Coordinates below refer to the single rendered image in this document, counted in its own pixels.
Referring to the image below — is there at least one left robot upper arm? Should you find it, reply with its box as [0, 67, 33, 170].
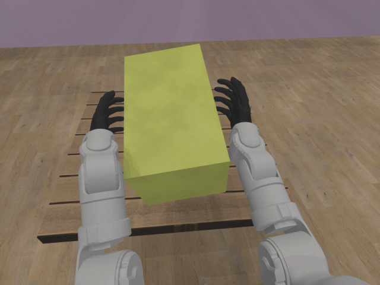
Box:
[75, 249, 145, 285]

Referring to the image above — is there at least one left robot hand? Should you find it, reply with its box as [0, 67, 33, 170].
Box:
[90, 90, 124, 133]

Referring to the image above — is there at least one carton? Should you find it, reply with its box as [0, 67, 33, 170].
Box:
[123, 44, 230, 205]

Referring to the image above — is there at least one right robot hand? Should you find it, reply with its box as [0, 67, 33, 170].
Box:
[214, 77, 252, 129]

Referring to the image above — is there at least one robot left forearm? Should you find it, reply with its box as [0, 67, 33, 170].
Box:
[74, 129, 131, 285]

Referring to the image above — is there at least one right robot upper arm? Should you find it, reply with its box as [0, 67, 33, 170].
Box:
[257, 231, 371, 285]

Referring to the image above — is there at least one robot right forearm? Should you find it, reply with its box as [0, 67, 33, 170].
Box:
[228, 122, 329, 271]

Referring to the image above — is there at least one table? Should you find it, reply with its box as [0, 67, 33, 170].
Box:
[37, 88, 294, 243]

